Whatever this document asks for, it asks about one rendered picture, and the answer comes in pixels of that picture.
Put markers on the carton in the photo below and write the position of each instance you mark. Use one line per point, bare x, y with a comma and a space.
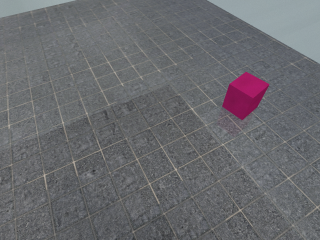
244, 95

